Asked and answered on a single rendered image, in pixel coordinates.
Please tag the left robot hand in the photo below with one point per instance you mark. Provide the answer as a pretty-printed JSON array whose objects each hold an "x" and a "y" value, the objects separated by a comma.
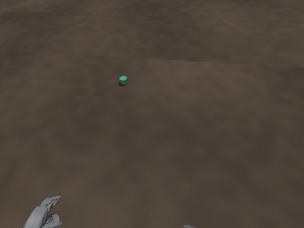
[{"x": 39, "y": 217}]

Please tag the tin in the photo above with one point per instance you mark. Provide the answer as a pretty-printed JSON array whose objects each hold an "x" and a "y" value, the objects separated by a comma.
[{"x": 123, "y": 80}]

